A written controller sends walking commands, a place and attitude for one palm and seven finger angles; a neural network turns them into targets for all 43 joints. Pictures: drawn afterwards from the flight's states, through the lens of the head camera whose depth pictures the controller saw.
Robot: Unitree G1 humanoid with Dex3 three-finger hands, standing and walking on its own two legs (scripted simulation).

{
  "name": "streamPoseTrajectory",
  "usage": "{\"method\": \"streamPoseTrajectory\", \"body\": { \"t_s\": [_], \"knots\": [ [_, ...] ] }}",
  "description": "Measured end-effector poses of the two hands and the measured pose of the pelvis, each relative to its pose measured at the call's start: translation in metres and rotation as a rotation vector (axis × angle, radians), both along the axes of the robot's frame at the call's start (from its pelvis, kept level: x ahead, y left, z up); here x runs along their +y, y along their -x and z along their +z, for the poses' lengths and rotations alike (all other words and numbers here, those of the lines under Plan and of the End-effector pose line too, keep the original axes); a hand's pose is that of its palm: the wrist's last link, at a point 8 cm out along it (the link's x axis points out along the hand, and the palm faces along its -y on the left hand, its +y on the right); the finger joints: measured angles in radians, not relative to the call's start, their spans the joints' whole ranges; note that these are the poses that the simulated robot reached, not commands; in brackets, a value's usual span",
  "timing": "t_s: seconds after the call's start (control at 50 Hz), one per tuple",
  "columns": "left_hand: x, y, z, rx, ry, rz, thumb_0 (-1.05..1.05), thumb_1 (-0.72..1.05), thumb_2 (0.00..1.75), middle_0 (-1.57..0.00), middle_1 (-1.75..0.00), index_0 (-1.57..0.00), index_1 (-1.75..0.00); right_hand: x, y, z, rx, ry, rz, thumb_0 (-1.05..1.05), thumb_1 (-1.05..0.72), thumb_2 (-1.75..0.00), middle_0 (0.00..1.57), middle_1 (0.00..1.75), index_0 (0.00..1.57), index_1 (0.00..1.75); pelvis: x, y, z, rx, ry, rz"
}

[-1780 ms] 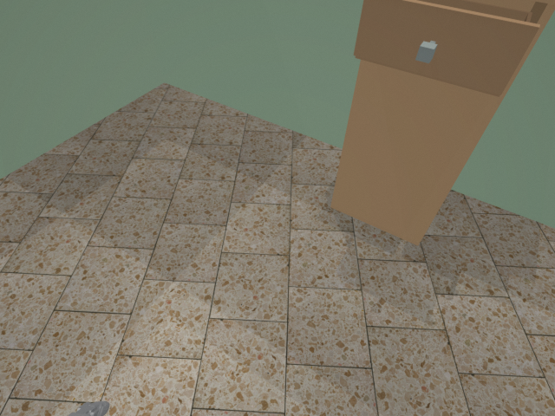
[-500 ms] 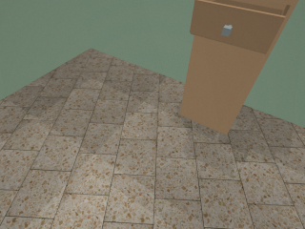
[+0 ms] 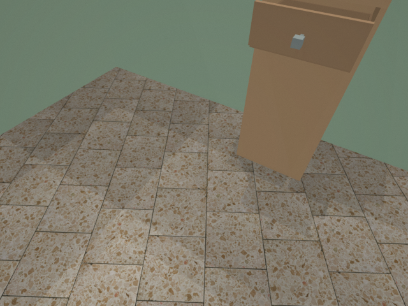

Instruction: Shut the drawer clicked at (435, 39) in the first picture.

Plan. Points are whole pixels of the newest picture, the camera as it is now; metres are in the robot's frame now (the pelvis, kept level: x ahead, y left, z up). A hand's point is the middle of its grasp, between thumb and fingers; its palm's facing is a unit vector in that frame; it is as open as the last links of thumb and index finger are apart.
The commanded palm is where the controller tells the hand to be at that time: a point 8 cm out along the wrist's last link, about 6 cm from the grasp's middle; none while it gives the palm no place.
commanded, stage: walk to a spot facing it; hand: left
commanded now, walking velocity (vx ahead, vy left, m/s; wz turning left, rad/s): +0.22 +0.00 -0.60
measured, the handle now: (299, 40) +0.92 -0.25 +0.12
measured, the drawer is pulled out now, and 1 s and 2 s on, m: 0.16 0.16 0.16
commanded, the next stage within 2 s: turn to face it in 1.08 s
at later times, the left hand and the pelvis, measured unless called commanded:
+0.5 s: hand out of the picture +0.07 +0.17 -0.17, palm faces -0.14 -0.97 -0.17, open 7.4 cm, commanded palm none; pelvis +0.10 -0.01 +0.00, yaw -14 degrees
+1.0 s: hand (163, 197) +0.44 +0.16 -0.16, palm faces -0.52 -0.82 -0.24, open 7.4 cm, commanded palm none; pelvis +0.22 +0.04 +0.00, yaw -34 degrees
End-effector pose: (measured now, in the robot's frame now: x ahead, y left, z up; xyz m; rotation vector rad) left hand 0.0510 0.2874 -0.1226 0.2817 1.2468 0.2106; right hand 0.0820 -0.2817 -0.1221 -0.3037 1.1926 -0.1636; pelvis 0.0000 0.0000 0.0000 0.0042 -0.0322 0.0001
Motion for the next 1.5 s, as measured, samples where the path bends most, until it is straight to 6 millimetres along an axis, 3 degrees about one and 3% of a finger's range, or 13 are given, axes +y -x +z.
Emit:
{"method": "streamPoseTrajectory", "body": {
  "t_s": [0.28, 0.42, 0.52, 0.64, 0.7, 0.78, 0.88, 0.96, 1.06, 1.16, 1.22, 1.36, 1.5],
  "knots": [
    [-0.064, -0.006, -0.026, 0.082, 0.097, -0.037, 0.0, 0.9, 0.9, -0.2, -0.3, -0.2, -0.3, 0.005, 0.05, -0.04, 0.131, -0.098, -0.179, 0.0, -0.91, -0.9, 0.21, 0.3, 0.2, 0.3, -0.022, -0.039, -0.02, 0.012, 0.01, -0.121],
    [-0.078, -0.008, -0.014, 0.198, 0.133, -0.062, 0.0, 0.9, 0.9, -0.21, -0.3, -0.2, -0.3, 0.008, -0.009, -0.017, 0.019, -0.109, -0.225, 0.01, -0.91, -0.9, 0.2, 0.3, 0.2, 0.3, -0.018, -0.071, -0.003, 0.039, -0.002, -0.194],
    [-0.065, -0.036, -0.016, 0.245, 0.136, -0.094, 0.0, 0.9, 0.9, -0.21, -0.3, -0.2, -0.3, 0.019, -0.071, -0.006, -0.094, -0.108, -0.243, 0.01, -0.91, -0.9, 0.2, 0.3, 0.2, 0.3, -0.006, -0.102, -0.002, 0.05, 0.003, -0.253],
    [-0.027, -0.109, -0.041, 0.234, 0.122, -0.134, 0.0, 0.9, 0.9, -0.21, -0.3, -0.2, -0.3, 0.039, -0.139, -0.002, -0.213, -0.059, -0.253, 0.0, -0.91, -0.9, 0.2, 0.3, 0.2, 0.3, 0.02, -0.152, -0.02, 0.046, 0.027, -0.327],
    [-0.012, -0.163, -0.048, 0.202, 0.106, -0.197, 0.0, 0.9, 0.9, -0.21, -0.3, -0.2, -0.3, 0.05, -0.145, 0.001, -0.225, -0.04, -0.288, 0.0, -0.91, -0.9, 0.2, 0.3, 0.2, 0.3, 0.029, -0.167, -0.021, 0.028, 0.024, -0.388],
    [-0.01, -0.245, -0.038, 0.104, 0.1, -0.308, 0.0, 0.91, 0.9, -0.2, -0.3, -0.2, -0.3, 0.064, -0.124, 0.006, -0.175, -0.038, -0.379, 0.0, -0.91, -0.9, 0.21, 0.3, 0.2, 0.3, 0.036, -0.183, -0.011, 0.025, 0.028, -0.444],
    [-0.032, -0.334, -0.018, -0.017, 0.1, -0.437, 0.0, 0.91, 0.9, -0.2, -0.3, -0.19, -0.3, 0.081, -0.081, 0.001, -0.079, -0.052, -0.528, 0.0, -0.91, -0.9, 0.21, 0.3, 0.2, 0.3, 0.042, -0.201, -0.004, 0.031, 0.025, -0.513],
    [-0.065, -0.384, -0.008, -0.072, 0.109, -0.543, 0.0, 0.91, 0.9, -0.2, -0.3, -0.19, -0.3, 0.094, -0.04, -0.006, 0.003, -0.067, -0.645, 0.0, -0.91, -0.9, 0.21, 0.3, 0.2, 0.3, 0.042, -0.212, -0.003, 0.031, 0.017, -0.567],
    [-0.122, -0.424, -0.002, -0.111, 0.128, -0.684, 0.0, 0.91, 0.9, -0.2, -0.3, -0.19, -0.3, 0.109, 0.007, -0.018, 0.092, -0.102, -0.779, 0.0, -0.91, -0.9, 0.2, 0.3, 0.2, 0.3, 0.034, -0.22, -0.007, 0.031, 0.007, -0.637],
    [-0.181, -0.443, -0.007, -0.176, 0.147, -0.806, 0.0, 0.91, 0.9, -0.2, -0.3, -0.19, -0.3, 0.116, 0.043, -0.039, 0.155, -0.15, -0.875, 0.0, -0.91, -0.9, 0.2, 0.3, 0.2, 0.3, 0.015, -0.222, -0.024, 0.039, -0.011, -0.7],
    [-0.195, -0.44, -0.008, -0.175, 0.154, -0.839, 0.0, 0.9, 0.9, -0.2, -0.3, -0.2, -0.3, 0.113, 0.046, -0.041, 0.171, -0.148, -0.908, 0.0, -0.91, -0.9, 0.2, 0.3, 0.2, 0.3, 0.013, -0.222, -0.023, 0.035, 0.003, -0.728],
    [-0.19, -0.424, -0.018, -0.086, 0.172, -0.829, 0.0, 0.9, 0.9, -0.21, -0.3, -0.2, -0.3, 0.106, 0.012, -0.027, 0.087, -0.116, -0.91, 0.0, -0.91, -0.9, 0.2, 0.3, 0.19, 0.3, 0.014, -0.236, -0.015, 0.036, 0.018, -0.743],
    [-0.152, -0.413, -0.042, -0.013, 0.214, -0.696, 0.0, 0.9, 0.9, -0.21, -0.3, -0.2, -0.3, 0.126, -0.034, -0.023, 0.073, -0.124, -0.828, 0.0, -0.91, -0.9, 0.2, 0.3, 0.2, 0.3, 0.022, -0.259, -0.017, 0.027, 0.03, -0.7]
  ]
}}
